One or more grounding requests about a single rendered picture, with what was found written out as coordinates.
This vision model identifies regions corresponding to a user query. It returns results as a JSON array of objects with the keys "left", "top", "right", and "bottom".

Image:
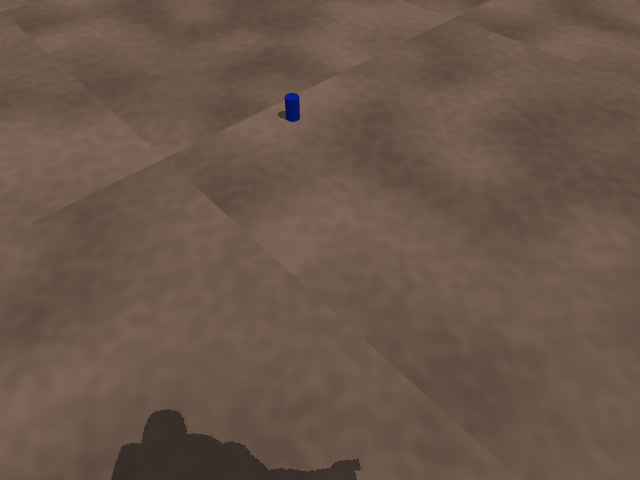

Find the can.
[{"left": 285, "top": 93, "right": 300, "bottom": 122}]

